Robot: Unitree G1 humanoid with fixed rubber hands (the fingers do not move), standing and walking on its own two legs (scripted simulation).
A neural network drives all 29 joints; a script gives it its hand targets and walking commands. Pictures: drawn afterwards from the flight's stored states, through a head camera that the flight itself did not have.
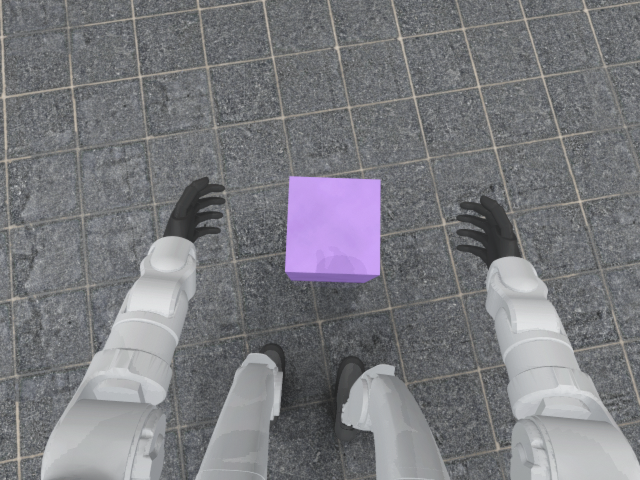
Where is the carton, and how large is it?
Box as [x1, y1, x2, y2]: [285, 176, 379, 282]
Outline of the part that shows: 289,176 285,272 290,279 364,282 378,275 379,180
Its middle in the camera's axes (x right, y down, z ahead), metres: +0.03 -0.01 +0.95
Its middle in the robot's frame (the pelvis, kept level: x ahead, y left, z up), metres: +0.49 -0.01 -0.57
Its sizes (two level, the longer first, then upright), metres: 0.210 0.200 0.250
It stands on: the floor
